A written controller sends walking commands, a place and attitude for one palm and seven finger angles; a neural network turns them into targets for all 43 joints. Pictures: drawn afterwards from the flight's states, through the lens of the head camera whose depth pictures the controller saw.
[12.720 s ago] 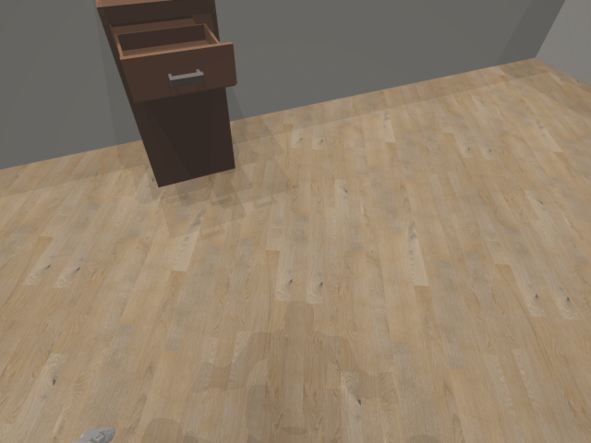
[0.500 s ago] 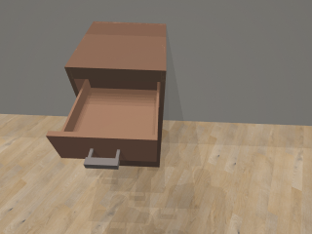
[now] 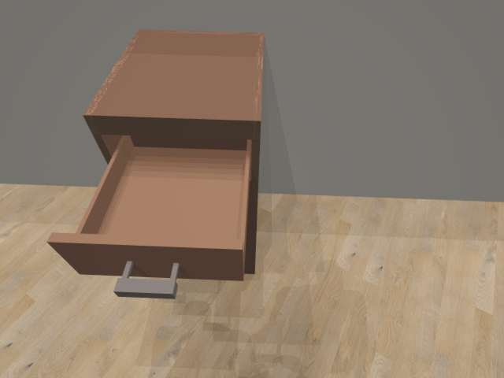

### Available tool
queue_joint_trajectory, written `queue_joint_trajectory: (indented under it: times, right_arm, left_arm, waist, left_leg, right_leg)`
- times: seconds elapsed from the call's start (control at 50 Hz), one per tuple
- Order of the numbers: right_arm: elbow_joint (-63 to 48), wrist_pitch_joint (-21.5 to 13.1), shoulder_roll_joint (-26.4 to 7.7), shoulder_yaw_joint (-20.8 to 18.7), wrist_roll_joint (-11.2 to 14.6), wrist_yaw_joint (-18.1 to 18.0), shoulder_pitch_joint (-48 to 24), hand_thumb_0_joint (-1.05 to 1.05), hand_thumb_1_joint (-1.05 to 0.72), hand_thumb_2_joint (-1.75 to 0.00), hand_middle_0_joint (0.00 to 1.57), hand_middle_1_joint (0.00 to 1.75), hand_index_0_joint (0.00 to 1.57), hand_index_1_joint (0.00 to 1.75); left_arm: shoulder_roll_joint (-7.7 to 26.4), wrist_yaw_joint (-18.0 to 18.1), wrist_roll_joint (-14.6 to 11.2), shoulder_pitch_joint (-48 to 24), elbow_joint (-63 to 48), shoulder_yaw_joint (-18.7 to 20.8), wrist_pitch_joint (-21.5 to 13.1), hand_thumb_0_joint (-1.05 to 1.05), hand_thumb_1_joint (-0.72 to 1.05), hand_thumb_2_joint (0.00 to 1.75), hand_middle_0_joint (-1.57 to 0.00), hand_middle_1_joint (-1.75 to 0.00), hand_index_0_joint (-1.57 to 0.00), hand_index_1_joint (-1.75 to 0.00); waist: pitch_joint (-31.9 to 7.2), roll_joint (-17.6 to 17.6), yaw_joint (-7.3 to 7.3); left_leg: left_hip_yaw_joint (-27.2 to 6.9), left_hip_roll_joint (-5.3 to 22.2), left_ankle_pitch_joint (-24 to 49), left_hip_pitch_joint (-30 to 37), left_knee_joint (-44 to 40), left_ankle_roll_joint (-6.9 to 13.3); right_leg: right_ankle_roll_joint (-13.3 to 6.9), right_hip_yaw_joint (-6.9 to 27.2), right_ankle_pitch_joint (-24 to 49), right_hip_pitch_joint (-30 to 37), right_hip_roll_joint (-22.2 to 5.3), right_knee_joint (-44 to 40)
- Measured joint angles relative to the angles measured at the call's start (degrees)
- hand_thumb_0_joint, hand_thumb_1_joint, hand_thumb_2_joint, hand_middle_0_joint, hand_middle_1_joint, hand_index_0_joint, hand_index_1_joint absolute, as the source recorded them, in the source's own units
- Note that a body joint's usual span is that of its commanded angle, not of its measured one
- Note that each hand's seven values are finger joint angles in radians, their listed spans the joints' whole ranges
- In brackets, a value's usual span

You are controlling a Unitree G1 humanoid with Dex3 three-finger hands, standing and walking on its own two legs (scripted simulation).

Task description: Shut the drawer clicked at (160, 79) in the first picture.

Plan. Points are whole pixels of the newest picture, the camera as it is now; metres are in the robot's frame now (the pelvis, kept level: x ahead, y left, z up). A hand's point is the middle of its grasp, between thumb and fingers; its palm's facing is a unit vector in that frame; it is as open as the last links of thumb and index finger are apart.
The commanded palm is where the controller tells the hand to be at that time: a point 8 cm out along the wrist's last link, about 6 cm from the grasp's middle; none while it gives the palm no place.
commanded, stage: come to a stop and stand still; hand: left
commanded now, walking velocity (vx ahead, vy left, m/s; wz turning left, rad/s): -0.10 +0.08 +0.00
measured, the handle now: (149, 277) +0.30 +0.22 -0.09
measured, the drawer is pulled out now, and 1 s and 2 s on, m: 0.29 0.29 0.29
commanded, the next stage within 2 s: look again from close up in 0.74 s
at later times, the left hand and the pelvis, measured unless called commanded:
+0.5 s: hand out of the picture -0.03 +0.17 -0.17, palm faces +0.01 -0.98 -0.22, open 7.3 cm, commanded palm none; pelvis -0.05 -0.01 +0.00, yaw +0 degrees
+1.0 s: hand out of the picture -0.08 +0.16 -0.18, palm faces +0.01 -0.99 -0.17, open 7.4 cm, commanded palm none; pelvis -0.05 +0.01 -0.01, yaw +1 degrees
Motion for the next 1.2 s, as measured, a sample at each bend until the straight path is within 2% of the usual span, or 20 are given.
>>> queue_joint_trajectory:
  times: [0.14, 0.3, 0.44, 0.58, 0.84, 0.92, 1.0, 1.2]
  right_arm:
    - [-2.6, 0.9, -1.5, -1.0, -0.2, 0.4, -3.0, 0.01, -0.91, -0.90, 0.20, 0.30, 0.20, 0.30]
    - [-2.5, 0.9, -1.6, -0.5, -0.2, 1.0, -4.4, 0.00, -0.91, -0.90, 0.20, 0.30, 0.20, 0.30]
    - [-1.2, 0.8, -1.7, 0.0, -0.3, 1.4, -3.4, 0.00, -0.92, -0.90, 0.20, 0.30, 0.20, 0.30]
    - [0.5, 1.0, -1.3, 0.5, -0.5, 1.9, -0.4, 0.00, -0.91, -0.90, 0.20, 0.30, 0.20, 0.30]
    - [3.5, 0.7, 0.8, 0.9, -0.3, 1.4, 4.1, 0.00, -0.90, -0.90, 0.20, 0.30, 0.20, 0.30]
    - [1.0, 1.0, 0.2, 0.5, -0.5, 1.9, 3.3, 0.01, -0.90, -0.90, 0.20, 0.30, 0.20, 0.30]
    - [-1.1, 0.2, 0.2, 0.3, -0.7, 1.9, 2.8, 0.01, -0.90, -0.90, 0.20, 0.30, 0.20, 0.30]
    - [-1.3, -0.2, -0.6, 0.6, -0.9, 1.5, 2.1, 0.02, -0.93, -0.90, 0.20, 0.30, 0.20, 0.30]
  left_arm:
    - [2.4, 0.3, 0.3, -2.7, -2.1, 1.0, 1.2, 0.01, 0.91, 0.90, -0.20, -0.30, -0.20, -0.30]
    - [3.5, -0.1, 0.3, -3.9, -2.9, 0.5, 1.1, 0.01, 0.91, 0.90, -0.20, -0.30, -0.20, -0.30]
    - [2.8, -0.6, 0.4, -3.2, -2.2, -0.3, 1.1, 0.01, 0.91, 0.90, -0.20, -0.30, -0.20, -0.30]
    - [2.3, -1.1, 0.3, -0.7, -0.8, -0.6, 1.1, 0.01, 0.91, 0.90, -0.20, -0.30, -0.20, -0.30]
    - [0.5, -1.0, 0.0, 3.3, 2.3, -0.9, 0.9, 0.01, 0.91, 0.90, -0.20, -0.30, -0.20, -0.30]
    - [-0.7, -0.5, 0.4, 3.2, 1.9, -1.2, -0.5, 0.01, 0.91, 0.90, -0.20, -0.30, -0.20, -0.30]
    - [-0.5, -0.5, 0.3, 2.0, 1.4, -0.8, -0.2, 0.01, 0.91, 0.90, -0.20, -0.30, -0.20, -0.30]
    - [2.1, -0.4, 0.3, -1.9, -1.7, 0.2, 0.4, 0.01, 0.92, 0.90, -0.20, -0.30, -0.20, -0.30]
  waist:
    - [0.8, -0.4, 0.28]
    - [-0.1, 0.3, 0.18]
    - [-1.0, 0.5, 0.14]
    - [0.0, 0.2, -0.02]
    - [0.5, -0.2, -0.06]
    - [0.4, 2.2, -0.81]
    - [-0.7, 2.5, -1.70]
    - [-2.1, 1.2, -0.83]
  left_leg:
    - [0.6, -0.2, -1.7, -1.1, 0.7, -0.3]
    - [0.4, 0.1, 0.6, 0.6, -1.1, -0.4]
    - [0.2, 0.5, 3.2, 1.7, -3.7, -0.5]
    - [-0.2, 0.8, 5.1, 0.7, -5.0, -0.6]
    - [-0.4, 1.0, 5.0, -0.3, -4.6, -0.5]
    - [-1.7, 2.0, 1.8, -4.2, 2.2, -0.3]
    - [-1.6, 1.0, 0.1, -4.7, 4.5, 0.5]
    - [-0.1, -1.2, 0.0, -2.7, 2.9, 2.1]
  right_leg:
    - [-0.6, 0.5, -2.9, -1.1, -0.2, 0.6]
    - [-0.6, 0.3, -0.6, 0.4, 0.1, -0.8]
    - [-0.7, 0.1, 2.0, 1.6, 0.5, -3.5]
    - [-0.9, -0.4, 4.0, 0.9, 0.9, -5.2]
    - [-0.9, -0.5, 4.3, 0.3, 1.0, -5.8]
    - [-0.7, -1.3, 3.8, -1.0, 2.2, -4.2]
    - [-0.1, -1.2, 1.5, -1.8, 1.2, -1.0]
    - [1.5, 0.1, 0.1, -1.4, -1.1, 0.4]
